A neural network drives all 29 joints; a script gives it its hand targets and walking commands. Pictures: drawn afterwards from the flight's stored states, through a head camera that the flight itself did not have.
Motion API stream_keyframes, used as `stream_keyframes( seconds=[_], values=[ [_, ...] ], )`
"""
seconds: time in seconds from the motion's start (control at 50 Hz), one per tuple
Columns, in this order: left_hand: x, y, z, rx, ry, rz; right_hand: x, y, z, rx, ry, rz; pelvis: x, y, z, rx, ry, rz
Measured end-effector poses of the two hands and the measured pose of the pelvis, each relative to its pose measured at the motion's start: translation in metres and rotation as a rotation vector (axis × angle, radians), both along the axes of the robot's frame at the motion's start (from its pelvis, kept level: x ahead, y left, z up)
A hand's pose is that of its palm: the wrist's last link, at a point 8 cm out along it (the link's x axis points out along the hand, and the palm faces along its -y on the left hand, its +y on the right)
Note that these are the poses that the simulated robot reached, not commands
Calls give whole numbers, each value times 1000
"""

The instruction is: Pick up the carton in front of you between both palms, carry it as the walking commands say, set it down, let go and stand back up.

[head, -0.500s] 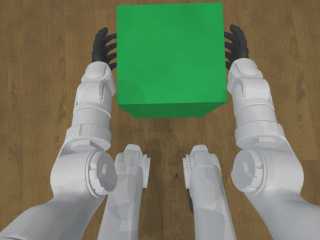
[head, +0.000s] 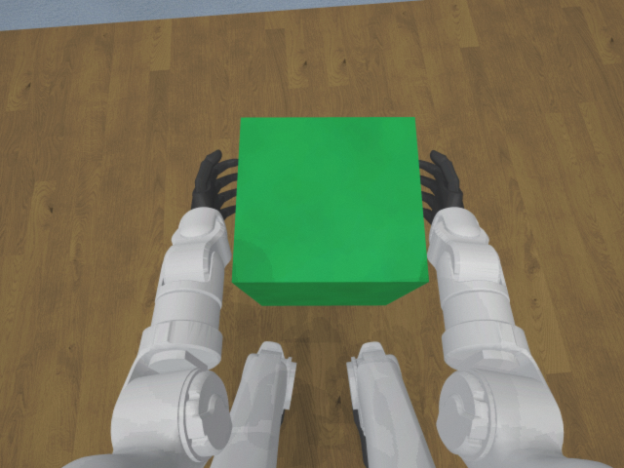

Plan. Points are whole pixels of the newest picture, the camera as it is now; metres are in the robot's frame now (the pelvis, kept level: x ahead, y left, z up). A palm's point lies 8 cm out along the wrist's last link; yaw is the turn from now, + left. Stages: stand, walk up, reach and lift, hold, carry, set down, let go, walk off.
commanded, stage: reach and lift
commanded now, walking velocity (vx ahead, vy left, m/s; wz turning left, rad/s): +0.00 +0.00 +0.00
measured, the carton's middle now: (325, 227) +0.44 +0.00 -0.11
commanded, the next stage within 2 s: hold in 1.86 s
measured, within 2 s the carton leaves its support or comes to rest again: neither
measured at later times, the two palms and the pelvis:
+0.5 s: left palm (152, 189) +0.39 +0.15 +0.11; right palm (507, 192) +0.39 -0.15 +0.11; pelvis +0.05 +0.00 +0.14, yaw +0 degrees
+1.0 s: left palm (57, 158) +0.36 +0.15 +0.22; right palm (611, 165) +0.35 -0.15 +0.22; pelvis +0.07 +0.00 +0.20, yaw +0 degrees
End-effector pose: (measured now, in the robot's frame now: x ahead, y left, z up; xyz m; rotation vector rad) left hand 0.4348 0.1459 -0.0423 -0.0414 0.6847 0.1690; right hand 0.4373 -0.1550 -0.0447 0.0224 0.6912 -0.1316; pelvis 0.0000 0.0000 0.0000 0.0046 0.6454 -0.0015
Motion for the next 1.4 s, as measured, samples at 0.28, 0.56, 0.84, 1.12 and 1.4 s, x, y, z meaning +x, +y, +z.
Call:
stream_keyframes(
  seconds=[0.28,0.56,0.84,1.12,1.4],
  values=[
    [-25,1,91,-2,1,-6,-26,1,92,2,1,-8,30,0,83,-3,-155,-3],
    [-48,3,175,1,-5,-16,-51,3,175,3,-5,-14,61,1,156,-5,-354,-3],
    [-69,5,254,16,-33,-37,-74,5,255,-10,-34,-11,78,1,199,-7,-603,-2],
    [-79,5,268,30,0,-54,-84,4,269,-25,0,2,59,2,200,-7,-708,-3],
    [-73,5,276,29,-12,-49,-78,4,277,-23,-13,5,64,1,203,-7,-712,-3]
  ],
)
